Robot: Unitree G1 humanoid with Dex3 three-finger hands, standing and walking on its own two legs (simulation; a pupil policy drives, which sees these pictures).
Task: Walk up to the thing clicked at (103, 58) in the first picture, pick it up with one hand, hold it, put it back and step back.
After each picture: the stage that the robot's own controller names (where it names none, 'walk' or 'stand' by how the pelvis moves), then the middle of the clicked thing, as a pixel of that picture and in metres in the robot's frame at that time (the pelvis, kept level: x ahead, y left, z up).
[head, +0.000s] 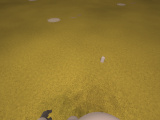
stand; (102, 59) +1.25 -0.24 -0.72
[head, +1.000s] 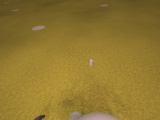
walk; (91, 62) +1.15 +0.10 -0.69
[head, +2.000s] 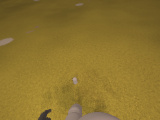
walk; (75, 80) +0.67 +0.30 -0.72
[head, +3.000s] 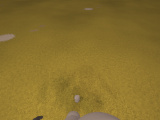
walk; (77, 98) +0.42 +0.16 -0.70
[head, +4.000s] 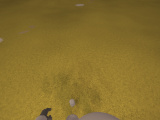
stand; (72, 102) +0.34 +0.21 -0.72
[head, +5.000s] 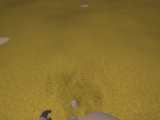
stand; (74, 103) +0.33 +0.19 -0.72
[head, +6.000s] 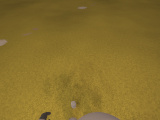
stand; (73, 104) +0.34 +0.20 -0.73
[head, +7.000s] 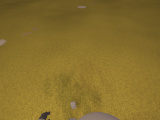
stand; (73, 105) +0.32 +0.20 -0.73
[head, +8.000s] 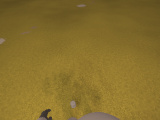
go down; (73, 104) +0.32 +0.20 -0.72
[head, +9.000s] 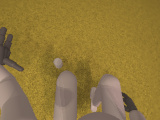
go down; (58, 63) +0.41 +0.24 -0.30
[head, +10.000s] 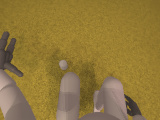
approach; (63, 65) +0.41 +0.23 -0.30
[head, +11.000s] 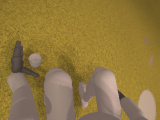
close in; (35, 61) +0.39 +0.27 -0.22
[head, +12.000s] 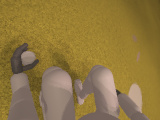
close; (28, 59) +0.39 +0.27 -0.22
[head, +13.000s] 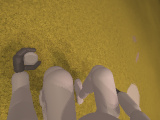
lift; (30, 59) +0.38 +0.26 -0.23
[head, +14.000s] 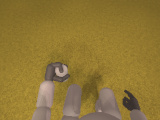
lift; (62, 73) +0.32 +0.20 -0.01
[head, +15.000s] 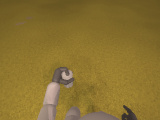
hold; (67, 79) +0.31 +0.17 +0.00
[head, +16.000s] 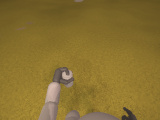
hold; (67, 78) +0.32 +0.17 +0.00
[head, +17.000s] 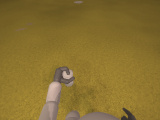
crouch; (68, 78) +0.32 +0.17 +0.00
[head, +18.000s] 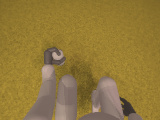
crouch; (58, 58) +0.43 +0.21 -0.11
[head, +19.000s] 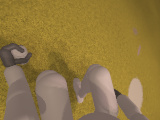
lower; (21, 55) +0.42 +0.28 -0.22
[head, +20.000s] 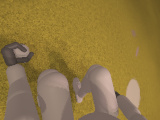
lower; (22, 54) +0.42 +0.28 -0.23
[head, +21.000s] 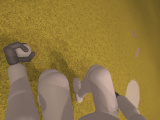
lower; (24, 54) +0.42 +0.28 -0.23
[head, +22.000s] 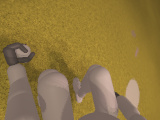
lower; (23, 54) +0.42 +0.28 -0.23
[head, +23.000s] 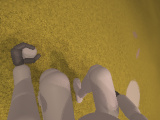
draw back; (28, 54) +0.41 +0.26 -0.23
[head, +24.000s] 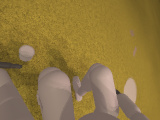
withdraw; (26, 54) +0.41 +0.26 -0.23
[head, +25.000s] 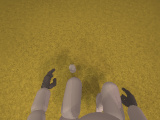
walk; (72, 68) +0.43 +0.19 -0.41
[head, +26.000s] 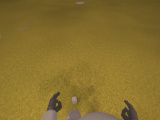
stand; (74, 100) +0.37 +0.16 -0.66
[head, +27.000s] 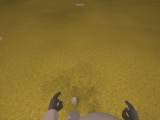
stand; (74, 100) +0.37 +0.18 -0.67
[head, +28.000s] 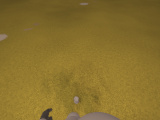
stand; (76, 100) +0.37 +0.16 -0.70
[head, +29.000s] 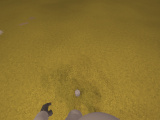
walk; (77, 93) +0.40 +0.14 -0.70
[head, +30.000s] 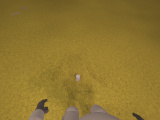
walk; (77, 77) +0.58 +0.13 -0.71
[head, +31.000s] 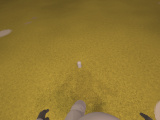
walk; (79, 64) +0.91 +0.28 -0.70
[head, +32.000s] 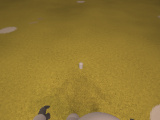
stand; (80, 65) +0.99 +0.18 -0.71
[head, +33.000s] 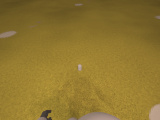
stand; (79, 67) +0.99 +0.20 -0.73
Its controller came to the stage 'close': yes
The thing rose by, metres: 0.71
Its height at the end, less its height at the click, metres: +0.00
